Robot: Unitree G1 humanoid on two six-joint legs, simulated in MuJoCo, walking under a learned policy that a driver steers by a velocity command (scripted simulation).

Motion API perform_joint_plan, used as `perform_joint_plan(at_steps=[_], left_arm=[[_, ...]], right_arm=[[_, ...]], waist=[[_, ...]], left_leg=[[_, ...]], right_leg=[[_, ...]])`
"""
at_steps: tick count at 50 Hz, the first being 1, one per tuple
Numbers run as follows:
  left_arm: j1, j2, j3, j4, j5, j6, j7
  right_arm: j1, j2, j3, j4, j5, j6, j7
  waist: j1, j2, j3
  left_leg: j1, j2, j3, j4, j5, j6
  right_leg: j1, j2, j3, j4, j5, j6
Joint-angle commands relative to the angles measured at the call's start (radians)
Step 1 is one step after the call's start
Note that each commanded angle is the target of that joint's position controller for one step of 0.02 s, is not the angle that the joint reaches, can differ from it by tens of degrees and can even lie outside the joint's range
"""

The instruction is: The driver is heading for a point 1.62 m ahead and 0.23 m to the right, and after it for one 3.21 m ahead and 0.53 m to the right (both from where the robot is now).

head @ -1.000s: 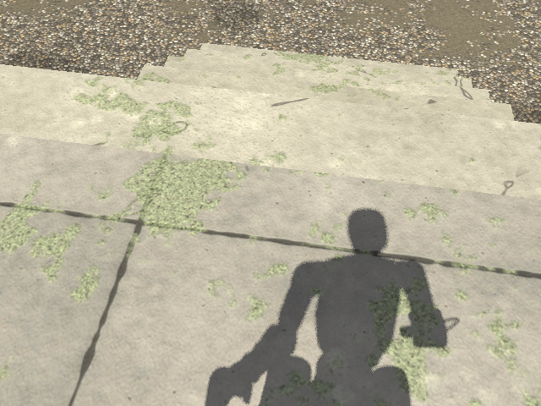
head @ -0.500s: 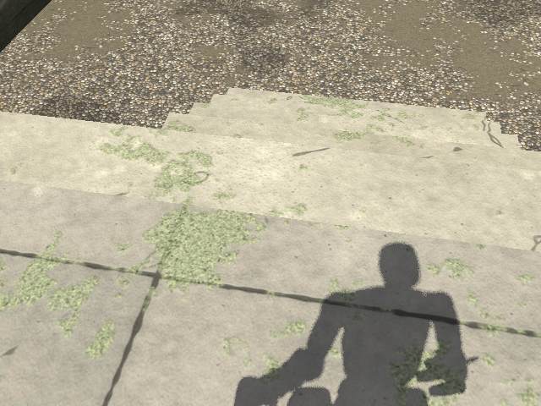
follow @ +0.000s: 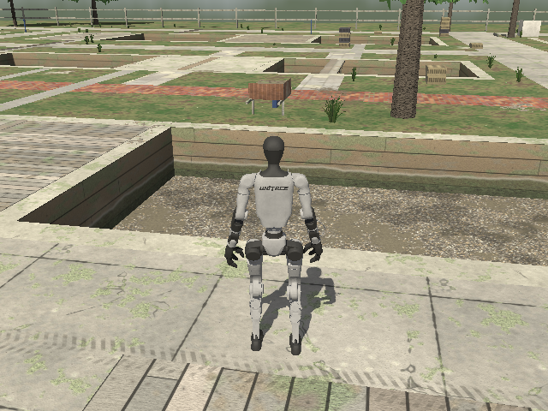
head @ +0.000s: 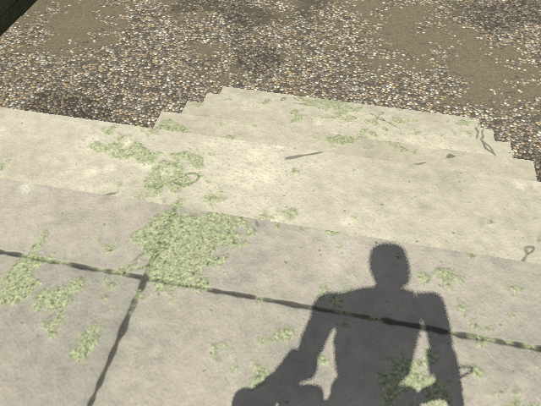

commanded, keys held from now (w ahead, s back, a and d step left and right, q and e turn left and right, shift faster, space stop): no key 0.38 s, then w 0.62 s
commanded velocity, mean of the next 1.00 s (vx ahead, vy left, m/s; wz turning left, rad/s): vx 0.20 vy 0.00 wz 0.00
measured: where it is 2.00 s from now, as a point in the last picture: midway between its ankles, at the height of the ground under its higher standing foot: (285, 294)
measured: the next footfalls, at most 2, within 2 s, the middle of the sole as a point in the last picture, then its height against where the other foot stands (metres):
left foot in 1.04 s outside the picture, level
right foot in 1.58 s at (334, 328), level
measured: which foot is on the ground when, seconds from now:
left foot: down 0.00-0.64, up 0.66-1.00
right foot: down 0.00-1.00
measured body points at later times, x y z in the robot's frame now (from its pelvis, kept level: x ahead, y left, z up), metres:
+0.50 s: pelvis +0.00 +0.00 +0.00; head +0.01 +0.00 +0.45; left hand +0.00 +0.24 -0.16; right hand +0.05 -0.25 -0.15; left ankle +0.02 +0.11 -0.73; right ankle -0.02 -0.13 -0.73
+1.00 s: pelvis +0.18 +0.00 -0.01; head +0.22 -0.01 +0.44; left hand +0.05 +0.23 -0.14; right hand +0.42 -0.22 -0.11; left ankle +0.36 +0.12 -0.71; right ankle -0.01 -0.13 -0.74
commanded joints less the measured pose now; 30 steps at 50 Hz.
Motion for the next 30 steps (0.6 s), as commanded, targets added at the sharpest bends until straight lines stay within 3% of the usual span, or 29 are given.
perform_joint_plan(at_steps=[1,19,20,22,24,27,29,30], left_arm=[[0.037,0.099,0.016,-0.015,0.001,-0.005,0.004],[0.104,0.073,0.001,0.028,0.001,-0.007,0.009],[0.128,0.062,-0.001,0.040,0.000,-0.006,0.009],[0.128,0.081,0.006,0.033,-0.010,-0.005,0.014],[0.122,0.074,0.005,0.012,-0.016,-0.021,0.014],[0.105,0.036,0.000,-0.011,-0.021,-0.060,-0.003],[0.118,0.024,0.000,-0.015,-0.025,-0.073,-0.016],[0.151,0.024,0.001,-0.007,-0.025,-0.077,-0.019]], right_arm=[[-0.001,-0.103,-0.017,-0.021,0.001,-0.008,-0.004],[0.017,-0.089,-0.006,0.047,0.001,-0.006,-0.007],[0.035,-0.083,-0.004,0.058,0.001,-0.004,-0.008],[0.056,-0.114,-0.016,0.063,0.014,-0.002,-0.010],[0.068,-0.122,-0.019,0.054,0.021,-0.020,-0.008],[0.146,-0.150,-0.033,0.064,0.030,-0.054,0.003],[0.138,-0.162,-0.038,0.052,0.029,-0.062,0.007],[0.088,-0.159,-0.036,0.031,0.030,-0.064,0.008]], waist=[[0.000,-0.002,-0.032],[-0.006,0.003,-0.003],[-0.006,0.007,-0.023],[-0.012,0.014,0.022],[-0.016,0.038,0.083],[-0.036,0.115,0.067],[-0.014,0.148,0.051],[0.019,0.135,0.058]], left_leg=[[0.059,0.056,-0.052,-0.079,0.198,0.039],[0.041,0.051,-0.046,-0.110,0.105,0.032],[0.047,0.042,-0.040,-0.118,-0.016,0.035],[-0.011,0.030,-0.043,-0.117,-0.365,0.061],[-0.059,0.079,-0.116,-0.149,-0.517,0.098],[0.019,0.211,-0.320,-0.235,-0.553,0.173],[-0.034,0.274,-0.431,-0.299,-0.558,0.212],[-0.110,0.258,-0.399,-0.293,-0.529,0.198]], right_leg=[[-0.047,-0.023,0.016,-0.088,0.156,-0.022],[-0.065,-0.011,0.007,-0.107,0.094,-0.020],[-0.058,0.000,-0.006,-0.107,-0.002,-0.024],[-0.116,0.020,-0.016,-0.072,-0.264,-0.054],[-0.193,0.005,0.007,-0.043,-0.362,-0.083],[-0.266,0.013,-0.026,0.094,-0.218,-0.085],[-0.192,0.018,-0.034,0.144,-0.138,-0.106],[-0.106,0.013,-0.027,0.097,-0.135,-0.126]])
